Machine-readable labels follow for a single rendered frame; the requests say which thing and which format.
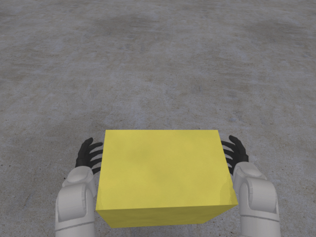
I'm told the left robot hand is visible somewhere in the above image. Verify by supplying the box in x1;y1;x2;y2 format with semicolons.
75;137;103;175

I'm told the carton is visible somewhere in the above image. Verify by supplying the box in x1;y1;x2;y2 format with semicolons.
96;130;238;228

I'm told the left robot forearm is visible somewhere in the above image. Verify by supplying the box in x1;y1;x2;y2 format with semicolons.
55;166;97;237

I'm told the right robot forearm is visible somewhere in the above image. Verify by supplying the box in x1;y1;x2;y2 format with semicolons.
233;161;281;237

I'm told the right robot hand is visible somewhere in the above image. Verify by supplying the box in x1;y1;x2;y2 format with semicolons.
221;135;249;175

